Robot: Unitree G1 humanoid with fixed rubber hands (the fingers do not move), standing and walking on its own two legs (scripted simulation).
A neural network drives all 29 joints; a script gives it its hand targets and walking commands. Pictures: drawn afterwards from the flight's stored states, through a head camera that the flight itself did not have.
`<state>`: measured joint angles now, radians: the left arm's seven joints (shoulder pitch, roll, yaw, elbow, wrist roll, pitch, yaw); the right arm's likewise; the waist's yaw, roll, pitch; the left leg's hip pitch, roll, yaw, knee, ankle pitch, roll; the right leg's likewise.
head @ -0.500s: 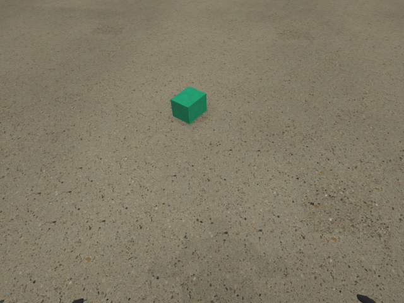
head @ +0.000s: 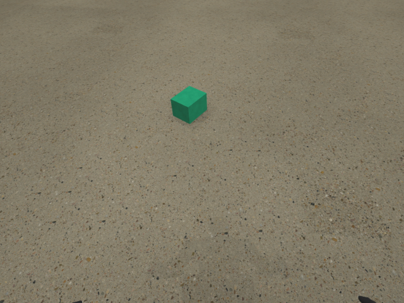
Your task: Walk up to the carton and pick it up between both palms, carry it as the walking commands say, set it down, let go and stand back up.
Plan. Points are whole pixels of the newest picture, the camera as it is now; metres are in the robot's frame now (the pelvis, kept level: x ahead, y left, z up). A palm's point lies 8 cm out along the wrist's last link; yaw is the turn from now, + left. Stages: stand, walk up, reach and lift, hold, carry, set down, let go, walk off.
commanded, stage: stand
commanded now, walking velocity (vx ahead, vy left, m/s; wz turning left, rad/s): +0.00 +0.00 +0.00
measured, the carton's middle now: (189, 104) +1.64 +0.15 -0.70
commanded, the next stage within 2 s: walk up in 0.08 s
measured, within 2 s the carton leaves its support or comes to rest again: neither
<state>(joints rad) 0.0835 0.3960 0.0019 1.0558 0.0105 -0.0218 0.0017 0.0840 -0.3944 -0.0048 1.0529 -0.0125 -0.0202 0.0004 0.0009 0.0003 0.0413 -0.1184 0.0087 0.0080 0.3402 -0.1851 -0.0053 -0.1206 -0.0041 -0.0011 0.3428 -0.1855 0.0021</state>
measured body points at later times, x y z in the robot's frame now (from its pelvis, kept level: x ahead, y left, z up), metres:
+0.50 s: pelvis +0.04 +0.02 -0.01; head +0.04 +0.03 +0.44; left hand +0.09 +0.40 -0.10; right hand +0.19 -0.32 -0.08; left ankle +0.08 +0.15 -0.73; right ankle +0.00 -0.12 -0.75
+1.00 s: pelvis +0.25 +0.04 -0.03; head +0.26 +0.03 +0.42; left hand +0.43 +0.37 -0.08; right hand +0.30 -0.31 -0.12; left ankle +0.12 +0.16 -0.72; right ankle +0.37 -0.07 -0.75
